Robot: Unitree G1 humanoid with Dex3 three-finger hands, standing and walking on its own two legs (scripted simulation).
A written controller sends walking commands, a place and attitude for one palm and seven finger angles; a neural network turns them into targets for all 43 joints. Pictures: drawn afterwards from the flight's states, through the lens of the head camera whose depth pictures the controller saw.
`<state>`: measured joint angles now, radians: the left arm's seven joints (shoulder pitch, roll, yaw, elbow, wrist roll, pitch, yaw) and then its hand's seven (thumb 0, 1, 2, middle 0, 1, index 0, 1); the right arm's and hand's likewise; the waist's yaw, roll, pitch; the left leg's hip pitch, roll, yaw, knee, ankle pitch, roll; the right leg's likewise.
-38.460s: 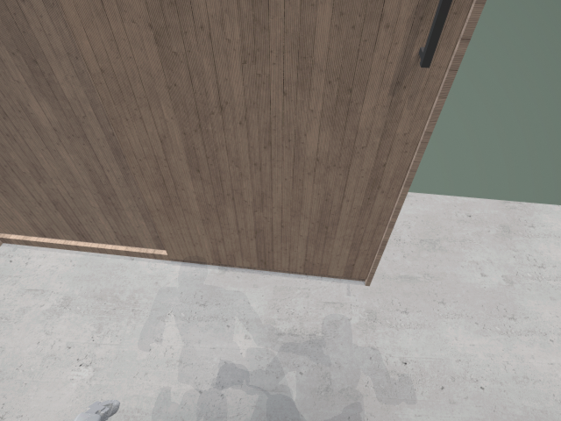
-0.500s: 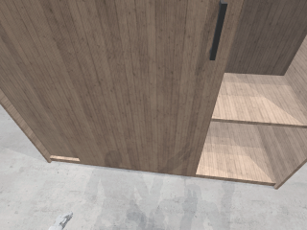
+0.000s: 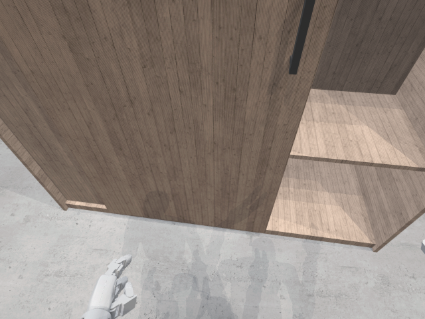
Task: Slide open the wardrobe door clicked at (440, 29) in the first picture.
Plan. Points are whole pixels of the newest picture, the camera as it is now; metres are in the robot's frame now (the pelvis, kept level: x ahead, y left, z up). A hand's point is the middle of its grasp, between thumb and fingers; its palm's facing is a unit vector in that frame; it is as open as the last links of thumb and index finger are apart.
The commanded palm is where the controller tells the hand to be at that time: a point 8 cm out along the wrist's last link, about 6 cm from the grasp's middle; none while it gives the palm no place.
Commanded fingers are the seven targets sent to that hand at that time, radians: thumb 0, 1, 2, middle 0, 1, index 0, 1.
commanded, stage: let the arm hang, fingers relaxed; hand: right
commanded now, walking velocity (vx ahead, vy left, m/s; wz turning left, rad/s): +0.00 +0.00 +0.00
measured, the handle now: (300, 31) +0.61 -0.16 +0.25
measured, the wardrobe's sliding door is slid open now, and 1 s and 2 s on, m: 0.52 0.52 0.52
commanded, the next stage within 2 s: look to check the result in 1.20 s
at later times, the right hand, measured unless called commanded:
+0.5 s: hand out of the picture -0.04 -0.17 -0.18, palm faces +0.02 +0.99 -0.15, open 7.0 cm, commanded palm none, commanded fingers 0.00 -0.90 -0.90 0.20 0.30 0.20 0.30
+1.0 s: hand out of the picture +0.02 -0.17 -0.17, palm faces +0.00 +0.98 -0.20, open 7.3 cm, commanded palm none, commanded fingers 0.00 -0.90 -0.90 0.20 0.30 0.20 0.30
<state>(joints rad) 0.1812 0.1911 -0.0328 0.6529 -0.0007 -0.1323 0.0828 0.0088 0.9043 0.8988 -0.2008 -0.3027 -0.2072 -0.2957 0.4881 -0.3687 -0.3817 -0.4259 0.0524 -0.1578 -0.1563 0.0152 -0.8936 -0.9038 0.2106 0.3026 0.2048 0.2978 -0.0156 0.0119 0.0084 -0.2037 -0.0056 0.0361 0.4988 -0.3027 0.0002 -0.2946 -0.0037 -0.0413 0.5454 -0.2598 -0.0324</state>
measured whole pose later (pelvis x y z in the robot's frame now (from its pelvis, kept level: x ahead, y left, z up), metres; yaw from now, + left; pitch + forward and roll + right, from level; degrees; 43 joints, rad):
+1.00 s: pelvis -0.01 +0.00 +0.01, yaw +0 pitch +0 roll +0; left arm 0.20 0.16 0.00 1.14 0.02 0.02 0.03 0.01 0.93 0.90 -0.20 -0.30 -0.20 -0.30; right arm 0.19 -0.17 0.00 1.13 -0.01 0.00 -0.04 0.01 -0.94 -0.90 0.20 0.30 0.20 0.30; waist 0.01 0.01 0.05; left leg -0.17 0.01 0.04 0.42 -0.26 0.00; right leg -0.24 0.01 -0.04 0.43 -0.19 -0.03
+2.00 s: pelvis +0.03 +0.00 +0.01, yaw +0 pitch +0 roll +0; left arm 0.19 0.16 -0.01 1.16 0.01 0.01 0.04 0.00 0.92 0.90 -0.20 -0.30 -0.20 -0.29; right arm 0.22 -0.17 0.00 1.14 -0.01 0.00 -0.04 0.00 -0.91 -0.90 0.20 0.30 0.19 0.30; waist 0.01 0.01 0.05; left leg -0.09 0.00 0.03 0.36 -0.27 0.00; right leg -0.17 0.01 -0.05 0.39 -0.22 -0.03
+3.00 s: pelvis +0.02 +0.00 +0.01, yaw +0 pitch -1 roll +0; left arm 0.21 0.15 -0.01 1.17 0.01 0.01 0.03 0.00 0.91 0.90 -0.20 -0.30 -0.20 -0.29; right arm 0.23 -0.16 0.00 1.15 -0.01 0.00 -0.04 0.00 -0.91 -0.90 0.20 0.30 0.19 0.30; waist 0.01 0.01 0.06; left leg -0.09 0.00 0.03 0.35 -0.26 0.00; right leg -0.17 0.01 -0.05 0.38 -0.21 -0.03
